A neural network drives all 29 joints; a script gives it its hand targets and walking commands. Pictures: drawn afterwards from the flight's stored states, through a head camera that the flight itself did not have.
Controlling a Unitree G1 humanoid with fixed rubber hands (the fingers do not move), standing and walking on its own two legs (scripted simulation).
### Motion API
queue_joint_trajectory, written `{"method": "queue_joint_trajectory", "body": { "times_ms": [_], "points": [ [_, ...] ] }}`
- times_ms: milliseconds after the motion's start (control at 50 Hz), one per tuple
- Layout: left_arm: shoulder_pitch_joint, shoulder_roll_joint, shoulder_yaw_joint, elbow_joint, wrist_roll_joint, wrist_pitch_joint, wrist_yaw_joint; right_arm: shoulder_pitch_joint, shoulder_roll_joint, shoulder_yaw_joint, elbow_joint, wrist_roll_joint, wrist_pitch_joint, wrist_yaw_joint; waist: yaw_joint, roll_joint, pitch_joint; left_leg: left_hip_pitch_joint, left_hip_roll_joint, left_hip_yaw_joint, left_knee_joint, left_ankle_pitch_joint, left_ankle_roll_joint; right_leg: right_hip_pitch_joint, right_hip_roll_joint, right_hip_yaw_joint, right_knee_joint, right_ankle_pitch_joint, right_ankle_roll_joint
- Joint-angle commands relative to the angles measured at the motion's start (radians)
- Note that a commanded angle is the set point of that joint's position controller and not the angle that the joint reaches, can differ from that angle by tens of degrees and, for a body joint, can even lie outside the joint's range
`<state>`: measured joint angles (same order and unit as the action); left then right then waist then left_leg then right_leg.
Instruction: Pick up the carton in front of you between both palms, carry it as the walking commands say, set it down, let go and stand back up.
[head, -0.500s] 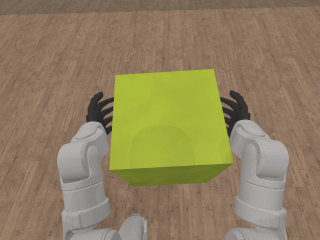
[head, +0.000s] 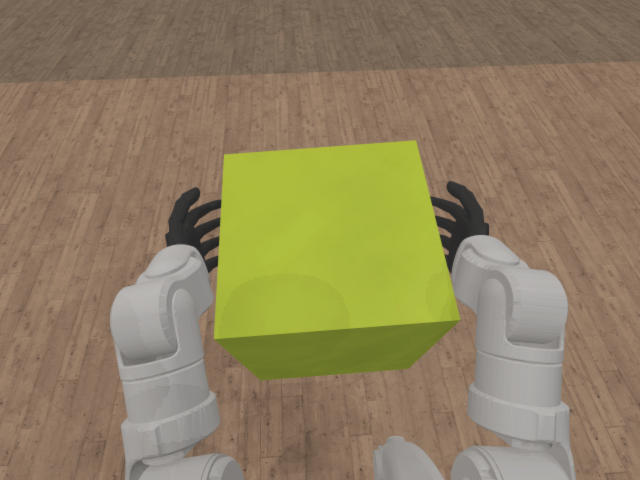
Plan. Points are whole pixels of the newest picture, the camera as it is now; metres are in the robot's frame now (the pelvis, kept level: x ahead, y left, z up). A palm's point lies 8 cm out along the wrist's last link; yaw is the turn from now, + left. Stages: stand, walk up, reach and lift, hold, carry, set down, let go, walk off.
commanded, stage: carry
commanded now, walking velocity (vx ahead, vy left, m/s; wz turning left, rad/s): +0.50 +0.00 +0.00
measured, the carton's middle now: (328, 275) +0.36 -0.01 +0.07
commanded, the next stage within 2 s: none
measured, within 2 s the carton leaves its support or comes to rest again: neither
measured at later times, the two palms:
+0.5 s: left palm (227, 95) +0.63 +0.12 +0.16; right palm (422, 89) +0.64 -0.18 +0.16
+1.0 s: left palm (225, 3) +0.93 +0.14 +0.19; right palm out of the picture +0.92 -0.16 +0.19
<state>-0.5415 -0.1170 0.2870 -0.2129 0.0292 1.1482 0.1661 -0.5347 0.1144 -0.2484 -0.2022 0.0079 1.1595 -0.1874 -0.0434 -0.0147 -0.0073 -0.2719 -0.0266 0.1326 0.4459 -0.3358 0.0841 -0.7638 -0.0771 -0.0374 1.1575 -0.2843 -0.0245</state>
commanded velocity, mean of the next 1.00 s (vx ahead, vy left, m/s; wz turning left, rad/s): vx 0.50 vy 0.00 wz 0.00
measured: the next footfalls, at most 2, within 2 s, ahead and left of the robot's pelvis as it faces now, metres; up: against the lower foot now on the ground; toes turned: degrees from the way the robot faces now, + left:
right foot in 0.20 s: +0.33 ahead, -0.12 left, +0.02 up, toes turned -6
left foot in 0.70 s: +0.61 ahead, +0.07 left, +0.05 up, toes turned +7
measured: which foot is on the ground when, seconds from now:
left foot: down 0.00-0.22, up 0.24-0.68, down 0.70-1.00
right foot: up 0.00-0.18, down 0.20-0.72, up 0.74-1.00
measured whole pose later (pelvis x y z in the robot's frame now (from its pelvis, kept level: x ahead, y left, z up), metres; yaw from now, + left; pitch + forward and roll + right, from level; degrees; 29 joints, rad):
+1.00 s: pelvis +0.59 +0.00 +0.05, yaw +0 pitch +4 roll -1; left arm -0.55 -0.11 0.28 -0.21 0.03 1.15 0.17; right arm -0.54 0.12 -0.25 -0.20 0.01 1.16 -0.19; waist -0.04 -0.02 -0.02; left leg -0.26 -0.02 0.12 0.45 -0.35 0.07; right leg -0.78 -0.08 -0.04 1.12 -0.27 -0.02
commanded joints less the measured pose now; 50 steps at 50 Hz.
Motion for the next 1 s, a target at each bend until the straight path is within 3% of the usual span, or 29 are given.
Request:
{"method": "queue_joint_trajectory", "body": {
  "times_ms": [0,100,140,160,180,200,220,240,260,280,300,340,420,480,600,620,640,660,680,700,720,740,760,780,820,860,920,980],
  "points": [
    [-0.552,-0.664,-0.632,-0.021,-0.195,0.011,-0.011,-0.591,0.651,0.609,-0.085,0.211,-0.011,0.044,-0.018,0.106,-0.388,0.412,0.257,-0.248,-0.127,0.366,0.153,-0.12,-0.011,-0.03,-0.139,0.047,0.014],
    [-0.547,-0.654,-0.613,0.03,-0.194,0.042,-0.007,-0.56,0.615,0.566,-0.02,0.173,0.018,0.037,-0.022,0.171,-0.312,0.401,0.225,-0.163,-0.116,0.529,0.104,0.012,0.039,-0.118,-0.425,0.092,-0.02],
    [-0.543,-0.657,-0.598,0.06,-0.188,0.049,-0.007,-0.57,0.622,0.559,0.003,0.167,0.026,0.038,0.026,0.198,-0.322,0.346,0.218,-0.102,-0.023,0.755,0.058,0.202,0.102,-0.175,-0.513,0.06,-0.047],
    [-0.543,-0.66,-0.591,0.076,-0.185,0.049,-0.008,-0.57,0.628,0.556,0.011,0.165,0.028,0.037,0.074,0.184,-0.361,0.296,0.204,-0.044,0.12,0.871,0.025,0.375,0.148,-0.213,-0.575,0.075,-0.055],
    [-0.53,-0.658,-0.582,0.093,-0.185,0.047,-0.009,-0.57,0.628,0.553,0.014,0.16,0.028,0.036,0.121,0.122,-0.455,0.193,0.167,0.004,0.312,0.796,-0.011,0.634,0.153,-0.207,-0.616,0.074,-0.056],
    [-0.517,-0.66,-0.577,0.096,-0.187,0.046,-0.011,-0.597,0.629,0.551,0.006,0.155,0.028,0.033,0.154,-0.009,-0.528,-0.026,0.131,-0.014,0.545,0.46,-0.044,0.875,-0.049,0.105,-0.665,-0.157,-0.095],
    [-0.574,-0.666,-0.584,0.088,-0.195,0.037,-0.011,-0.602,0.653,0.544,-0.009,0.152,0.029,0.03,0.122,-0.303,-0.555,-0.361,-0.054,-0.061,0.805,-0.129,-0.075,1.046,-0.303,0.673,-0.824,-0.152,-0.24],
    [-0.572,-0.705,-0.601,0.077,-0.22,0.036,-0.017,-0.627,0.658,0.543,-0.017,0.144,0.025,0.026,0.117,-0.244,-0.521,-0.451,-0.017,-0.168,0.952,-0.154,-0.046,1.019,-0.289,0.701,-0.845,-0.069,-0.266],
    [-0.611,-0.746,-0.627,0.05,-0.248,0.026,-0.028,-0.651,0.686,0.547,-0.028,0.146,0.019,0.025,0.121,-0.166,-0.486,-0.503,0.015,-0.172,1.014,-0.11,-0.024,0.975,-0.261,0.587,-0.786,0.094,-0.261],
    [-0.655,-0.782,-0.655,0.019,-0.278,0.015,-0.04,-0.659,0.712,0.547,-0.03,0.146,0.007,0.027,0.114,-0.049,-0.473,-0.515,0.048,-0.174,1.0,-0.075,-0.016,0.928,-0.24,0.48,-0.748,0.195,-0.238],
    [-0.694,-0.808,-0.683,-0.025,-0.303,0.002,-0.05,-0.656,0.729,0.553,-0.04,0.145,-0.003,0.031,0.099,-0.013,-0.467,-0.507,0.076,-0.174,0.95,-0.044,-0.014,0.886,-0.22,0.406,-0.749,0.214,-0.208],
    [-0.729,-0.823,-0.714,-0.077,-0.332,-0.018,-0.06,-0.655,0.737,0.566,-0.068,0.141,-0.02,0.033,0.082,-0.057,-0.482,-0.475,0.088,-0.15,0.882,-0.005,-0.023,0.842,-0.194,0.316,-0.781,0.169,-0.184],
    [-0.634,-0.738,-0.7,-0.087,-0.311,-0.02,-0.055,-0.6,0.68,0.592,-0.101,0.139,-0.03,0.023,0.089,-0.066,-0.458,-0.562,0.103,-0.108,0.761,0.021,-0.053,0.874,-0.19,0.24,-0.811,0.214,-0.217],
    [-0.564,-0.677,-0.667,-0.056,-0.278,-0.003,-0.043,-0.571,0.641,0.597,-0.097,0.145,-0.014,0.019,0.102,-0.07,-0.417,-0.587,0.108,-0.076,0.6,0.068,-0.067,0.903,-0.162,0.165,-0.81,0.301,-0.212],
    [-0.523,-0.64,-0.61,0.034,-0.221,0.032,-0.032,-0.562,0.63,0.579,-0.025,0.14,0.021,0.026,0.112,-0.136,-0.314,-0.424,0.048,0.027,0.272,0.131,-0.03,0.864,-0.122,0.047,-0.798,0.491,-0.158],
    [-0.529,-0.641,-0.605,0.041,-0.217,0.034,-0.031,-0.572,0.63,0.573,-0.017,0.14,0.024,0.026,0.092,-0.144,-0.314,-0.337,0.021,0.053,0.22,0.113,-0.014,0.837,-0.117,0.015,-0.756,0.601,-0.137],
    [-0.535,-0.643,-0.604,0.045,-0.214,0.037,-0.029,-0.577,0.63,0.566,-0.007,0.141,0.026,0.025,0.052,-0.15,-0.338,-0.205,-0.027,0.095,0.176,0.102,-0.002,0.803,-0.112,-0.022,-0.659,0.744,-0.113],
    [-0.541,-0.646,-0.602,0.048,-0.21,0.041,-0.027,-0.557,0.63,0.554,0.015,0.14,0.027,0.024,-0.004,-0.105,-0.404,0.012,-0.07,0.133,0.102,0.121,0.007,0.739,-0.082,-0.083,-0.482,0.798,-0.077],
    [-0.551,-0.639,-0.597,0.052,-0.201,0.044,-0.023,-0.535,0.629,0.541,0.032,0.138,0.028,0.023,-0.05,-0.003,-0.505,0.291,0.036,-0.042,0.081,0.044,0.023,0.56,-0.058,-0.082,-0.261,0.546,-0.034],
    [-0.529,-0.664,-0.589,0.044,-0.201,0.048,-0.023,-0.558,0.617,0.54,0.032,0.14,0.025,0.02,-0.038,0.261,-0.6,0.516,0.362,-0.65,-0.041,-0.116,0.174,0.236,0.073,-0.052,0.039,0.148,0.012],
    [-0.576,-0.662,-0.585,0.028,-0.195,0.046,-0.019,-0.557,0.662,0.551,0.037,0.143,0.023,0.022,-0.042,0.301,-0.546,0.53,0.388,-0.835,-0.157,0.004,0.224,0.06,0.153,0.031,0.218,-0.175,0.0],
    [-0.608,-0.696,-0.587,0.027,-0.194,0.04,-0.016,-0.609,0.681,0.573,-0.006,0.17,0.019,0.03,-0.025,0.202,-0.504,0.504,0.383,-0.725,-0.094,0.11,0.218,-0.014,0.095,0.069,0.313,-0.168,-0.026],
    [-0.609,-0.714,-0.581,0.027,-0.192,0.035,-0.016,-0.655,0.727,0.604,-0.034,0.199,0.011,0.041,-0.022,0.085,-0.484,0.449,0.356,-0.612,-0.046,0.207,0.19,-0.03,0.061,0.072,0.318,-0.139,-0.033],
    [-0.606,-0.74,-0.587,0.021,-0.19,0.026,-0.019,-0.698,0.764,0.633,-0.074,0.229,-0.001,0.053,-0.007,0.041,-0.46,0.383,0.327,-0.518,-0.042,0.236,0.156,-0.023,0.031,0.079,0.264,-0.107,-0.039],
    [-0.61,-0.761,-0.605,0.007,-0.187,0.01,-0.023,-0.744,0.794,0.663,-0.114,0.264,-0.02,0.068,0.016,0.078,-0.455,0.308,0.29,-0.411,-0.08,0.182,0.12,0.021,0.014,0.057,0.174,-0.066,-0.038],
    [-0.592,-0.744,-0.621,0.004,-0.18,-0.002,-0.021,-0.719,0.768,0.666,-0.118,0.268,-0.029,0.07,0.012,0.11,-0.459,0.316,0.281,-0.365,-0.103,0.191,0.136,-0.008,0.01,0.03,0.142,-0.035,-0.022],
    [-0.568,-0.702,-0.63,-0.016,-0.182,-0.004,-0.013,-0.657,0.706,0.643,-0.112,0.25,-0.028,0.06,0.0,0.101,-0.436,0.371,0.281,-0.319,-0.117,0.239,0.159,-0.11,-0.012,0.005,0.04,0.003,0.007],
    [-0.553,-0.668,-0.63,-0.013,-0.191,0.011,-0.008,-0.594,0.652,0.606,-0.08,0.213,-0.013,0.046,-0.016,0.112,-0.396,0.39,0.258,-0.254,-0.121,0.341,0.151,-0.12,-0.012,-0.025,-0.136,0.048,0.014]
  ]
}}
